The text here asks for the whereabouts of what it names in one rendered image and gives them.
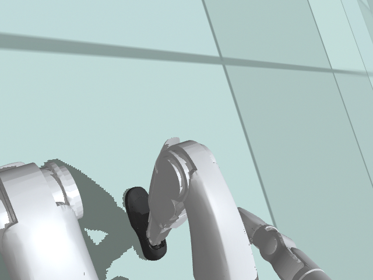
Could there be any right robot foot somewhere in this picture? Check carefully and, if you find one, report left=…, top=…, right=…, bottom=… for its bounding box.
left=125, top=187, right=167, bottom=261

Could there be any right robot arm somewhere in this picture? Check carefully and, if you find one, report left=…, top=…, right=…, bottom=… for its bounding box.
left=252, top=225, right=332, bottom=280

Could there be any right robot hand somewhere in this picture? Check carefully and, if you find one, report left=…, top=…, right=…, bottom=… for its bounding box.
left=238, top=207, right=267, bottom=245

